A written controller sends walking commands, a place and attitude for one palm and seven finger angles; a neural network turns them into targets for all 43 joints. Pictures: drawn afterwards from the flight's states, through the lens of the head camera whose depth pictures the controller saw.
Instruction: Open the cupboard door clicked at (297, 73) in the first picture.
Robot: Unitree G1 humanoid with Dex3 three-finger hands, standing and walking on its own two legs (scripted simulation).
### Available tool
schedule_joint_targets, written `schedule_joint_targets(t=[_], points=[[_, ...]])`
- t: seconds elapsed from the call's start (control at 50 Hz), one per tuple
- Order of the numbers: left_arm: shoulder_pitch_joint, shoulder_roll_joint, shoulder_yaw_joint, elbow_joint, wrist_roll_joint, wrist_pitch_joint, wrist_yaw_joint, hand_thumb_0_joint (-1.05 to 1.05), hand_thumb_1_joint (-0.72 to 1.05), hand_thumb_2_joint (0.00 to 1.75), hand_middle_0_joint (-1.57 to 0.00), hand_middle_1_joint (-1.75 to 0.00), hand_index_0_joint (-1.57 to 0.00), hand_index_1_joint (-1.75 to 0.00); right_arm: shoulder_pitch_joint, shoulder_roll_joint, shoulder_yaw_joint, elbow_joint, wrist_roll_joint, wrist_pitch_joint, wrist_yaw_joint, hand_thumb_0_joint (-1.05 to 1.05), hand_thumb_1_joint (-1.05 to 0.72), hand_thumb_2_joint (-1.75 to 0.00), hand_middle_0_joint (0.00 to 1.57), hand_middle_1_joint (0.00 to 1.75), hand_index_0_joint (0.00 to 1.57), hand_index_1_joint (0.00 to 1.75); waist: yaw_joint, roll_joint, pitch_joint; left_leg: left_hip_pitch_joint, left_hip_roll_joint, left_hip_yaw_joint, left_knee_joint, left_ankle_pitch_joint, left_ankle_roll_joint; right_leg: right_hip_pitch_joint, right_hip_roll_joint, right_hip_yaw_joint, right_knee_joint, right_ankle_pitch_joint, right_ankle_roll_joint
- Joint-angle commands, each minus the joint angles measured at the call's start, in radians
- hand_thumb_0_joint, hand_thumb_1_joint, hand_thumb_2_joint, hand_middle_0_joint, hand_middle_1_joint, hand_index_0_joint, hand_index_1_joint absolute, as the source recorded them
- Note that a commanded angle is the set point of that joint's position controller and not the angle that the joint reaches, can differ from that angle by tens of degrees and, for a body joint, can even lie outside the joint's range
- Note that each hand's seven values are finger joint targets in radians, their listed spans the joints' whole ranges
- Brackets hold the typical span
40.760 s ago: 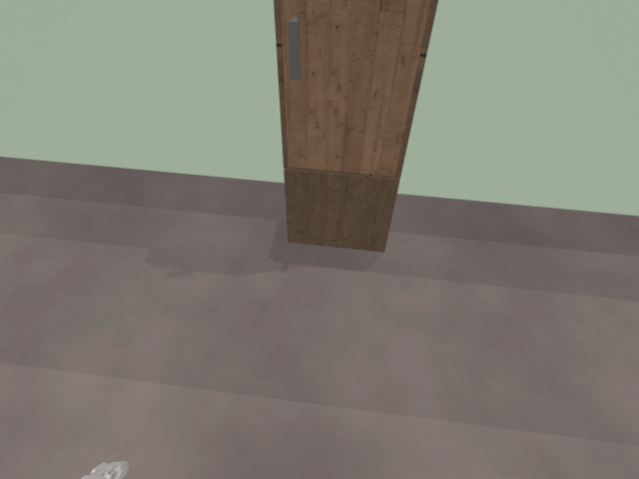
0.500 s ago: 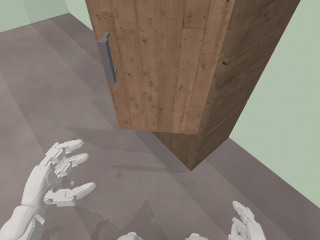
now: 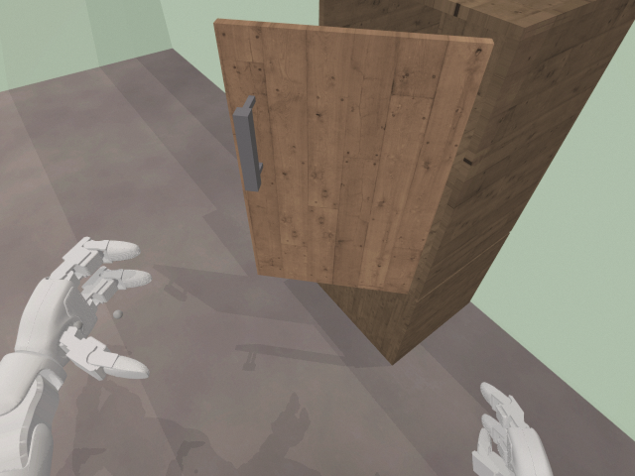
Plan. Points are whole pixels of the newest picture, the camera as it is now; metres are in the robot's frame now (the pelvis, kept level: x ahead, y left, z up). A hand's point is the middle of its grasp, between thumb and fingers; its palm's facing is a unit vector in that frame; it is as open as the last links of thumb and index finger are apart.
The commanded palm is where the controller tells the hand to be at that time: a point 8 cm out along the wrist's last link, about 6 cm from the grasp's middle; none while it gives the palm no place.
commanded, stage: raise the hand with hooked fingers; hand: left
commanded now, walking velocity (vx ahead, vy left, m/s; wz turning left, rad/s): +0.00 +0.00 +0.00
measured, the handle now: (251, 144) +0.59 +0.16 +0.10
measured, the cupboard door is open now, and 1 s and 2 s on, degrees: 44 44 44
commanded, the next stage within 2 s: move the hooked fingers beside the handle in 0.78 s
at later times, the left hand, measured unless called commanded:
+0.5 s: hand (122, 273) +0.30 +0.25 +0.12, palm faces -0.03 -1.00 -0.04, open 14.0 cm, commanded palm +0.27 +0.30 +0.12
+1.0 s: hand (133, 273) +0.30 +0.24 +0.12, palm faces -0.01 -1.00 -0.04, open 14.0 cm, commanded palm +0.29 +0.29 +0.12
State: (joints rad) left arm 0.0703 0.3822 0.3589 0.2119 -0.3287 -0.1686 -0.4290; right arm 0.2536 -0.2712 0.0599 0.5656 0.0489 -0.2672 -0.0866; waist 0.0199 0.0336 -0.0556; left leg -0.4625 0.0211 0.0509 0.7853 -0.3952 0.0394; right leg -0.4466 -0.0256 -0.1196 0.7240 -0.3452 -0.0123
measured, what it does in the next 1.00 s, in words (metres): stands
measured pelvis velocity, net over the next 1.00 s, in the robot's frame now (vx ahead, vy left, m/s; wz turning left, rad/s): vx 0.00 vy -0.02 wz -0.01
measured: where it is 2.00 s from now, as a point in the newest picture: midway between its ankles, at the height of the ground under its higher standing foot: outside the picture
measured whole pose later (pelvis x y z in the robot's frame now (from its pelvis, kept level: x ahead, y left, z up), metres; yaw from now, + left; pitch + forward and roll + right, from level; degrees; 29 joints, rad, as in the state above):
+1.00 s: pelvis +0.00 -0.02 +0.01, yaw +0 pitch +3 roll -1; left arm -0.15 0.43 0.42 0.46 -0.33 -0.14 -0.53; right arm 0.27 -0.29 0.06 0.60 0.06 -0.22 -0.11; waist 0.02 0.04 -0.02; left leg -0.38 0.03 0.05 0.67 -0.34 0.01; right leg -0.39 -0.01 -0.11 0.64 -0.31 -0.04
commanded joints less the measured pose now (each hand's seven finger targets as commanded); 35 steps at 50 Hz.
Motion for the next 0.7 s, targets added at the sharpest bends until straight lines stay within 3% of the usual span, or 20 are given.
schedule_joint_targets(t=[0.0,0.06,0.12,0.2,0.24,0.32,0.4,0.42,0.44,0.5,0.52,0.58,0.68], points=[[-0.257,0.239,0.088,-0.18,-0.02,-0.015,-0.05,0.0,-0.5,0.3,-0.3,-1.2,-0.3,-1.2,-0.043,-0.152,-0.063,-0.133,0.01,-0.044,-0.023,0.0,-0.9,-0.9,0.2,0.3,0.2,0.3,-0.02,0.031,-0.17,0.119,-0.008,-0.094,-0.17,0.255,-0.021,0.082,0.038,0.048,-0.108,0.197,-0.014],[-0.321,0.31,0.16,-0.187,-0.034,-0.038,-0.053,0.0,-0.5,0.3,-0.3,-1.2,-0.3,-1.2,-0.044,-0.148,-0.056,-0.128,0.004,-0.038,-0.027,0.0,-0.9,-0.9,0.2,0.3,0.2,0.3,-0.009,0.04,-0.207,0.157,-0.01,-0.096,-0.179,0.292,-0.024,0.116,0.043,0.052,-0.118,0.224,-0.019],[-0.352,0.338,0.191,-0.136,-0.045,-0.049,-0.057,0.0,-0.5,0.3,-0.3,-1.2,-0.3,-1.2,-0.046,-0.148,-0.051,-0.116,0.001,-0.033,-0.03,0.0,-0.9,-0.9,0.2,0.3,0.2,0.3,-0.004,0.044,-0.189,0.162,-0.013,-0.092,-0.185,0.295,-0.025,0.13,0.046,0.058,-0.134,0.231,-0.022],[-0.396,0.309,0.149,-0.021,-0.043,-0.013,-0.094,0.0,-0.5,0.3,-0.3,-1.2,-0.3,-1.2,-0.051,-0.152,-0.05,-0.103,0.014,-0.021,-0.037,0.0,-0.9,-0.9,0.2,0.3,0.2,0.3,-0.019,0.066,-0.138,0.147,-0.016,-0.082,-0.205,0.246,-0.021,0.111,0.035,0.063,-0.161,0.196,-0.017],[-0.439,0.334,0.144,-0.012,-0.035,0.008,-0.117,0.0,-0.5,0.3,-0.3,-1.2,-0.3,-1.2,-0.051,-0.155,-0.05,-0.11,0.016,-0.017,-0.037,0.0,-0.9,-0.9,0.2,0.3,0.2,0.3,-0.016,0.088,-0.157,0.164,-0.019,-0.079,-0.208,0.268,-0.017,0.135,0.032,0.071,-0.166,0.222,-0.02],[-0.381,0.321,0.138,0.018,-0.038,0.028,-0.139,0.0,-0.5,0.3,-0.3,-1.2,-0.3,-1.2,-0.035,-0.16,-0.054,-0.123,0.013,-0.018,-0.028,0.0,-0.9,-0.9,0.2,0.3,0.2,0.3,-0.003,0.023,-0.184,0.174,-0.018,-0.083,-0.206,0.328,-0.015,0.155,0.036,0.064,-0.16,0.279,-0.02],[-0.358,0.348,0.194,0.005,-0.054,-0.001,-0.124,0.0,-0.5,0.3,-0.3,-1.2,-0.3,-1.2,-0.034,-0.163,-0.064,-0.128,0.011,-0.017,-0.018,0.0,-0.9,-0.9,0.2,0.3,0.2,0.3,0.006,-0.017,-0.202,0.164,-0.02,-0.071,-0.206,0.334,-0.014,0.164,0.032,0.068,-0.16,0.296,-0.013],[-0.369,0.373,0.214,-0.005,-0.059,-0.009,-0.119,0.0,-0.5,0.3,-0.3,-1.2,-0.3,-1.2,-0.037,-0.163,-0.062,-0.129,0.007,-0.016,-0.015,0.0,-0.9,-0.9,0.2,0.3,0.2,0.3,0.013,-0.014,-0.19,0.156,-0.022,-0.066,-0.203,0.325,-0.013,0.17,0.033,0.078,-0.163,0.293,-0.015],[-0.392,0.368,0.208,-0.011,-0.057,-0.014,-0.114,0.0,-0.5,0.3,-0.3,-1.2,-0.3,-1.2,-0.041,-0.16,-0.06,-0.129,0.008,-0.014,-0.015,0.0,-0.9,-0.9,0.2,0.3,0.2,0.3,0.008,0.017,-0.184,0.152,-0.022,-0.063,-0.21,0.304,-0.014,0.163,0.031,0.082,-0.167,0.271,-0.015],[-0.411,0.345,0.19,-0.013,-0.046,-0.029,-0.095,0.0,-0.5,0.3,-0.3,-1.2,-0.3,-1.2,-0.035,-0.156,-0.063,-0.125,0.011,-0.012,-0.019,0.0,-0.9,-0.9,0.2,0.3,0.2,0.3,-0.003,0.03,-0.171,0.158,-0.02,-0.059,-0.215,0.281,-0.012,0.147,0.029,0.082,-0.173,0.242,-0.013],[-0.421,0.365,0.195,-0.02,-0.039,-0.031,-0.091,0.0,-0.5,0.3,-0.3,-1.2,-0.3,-1.2,-0.033,-0.158,-0.062,-0.125,0.008,-0.011,-0.018,0.0,-0.9,-0.9,0.2,0.3,0.2,0.3,-0.003,0.031,-0.171,0.155,-0.019,-0.054,-0.209,0.277,-0.01,0.153,0.028,0.093,-0.175,0.239,-0.013],[-0.428,0.339,0.165,-0.059,-0.024,-0.042,-0.087,0.0,-0.5,0.3,-0.3,-1.2,-0.3,-1.2,-0.032,-0.15,-0.063,-0.123,0.01,-0.015,-0.024,0.0,-0.9,-0.9,0.2,0.3,0.2,0.3,-0.01,0.105,-0.203,0.19,-0.02,-0.053,-0.215,0.286,-0.009,0.157,0.027,0.089,-0.175,0.245,-0.014],[-0.402,0.35,0.187,-0.011,-0.036,-0.03,-0.095,0.0,-0.5,0.3,-0.3,-1.2,-0.3,-1.2,-0.038,-0.154,-0.061,-0.119,0.011,-0.013,-0.031,0.0,-0.9,-0.9,0.2,0.3,0.2,0.3,-0.012,0.016,-0.164,0.149,-0.019,-0.055,-0.215,0.246,-0.007,0.158,0.025,0.1,-0.191,0.218,-0.006]])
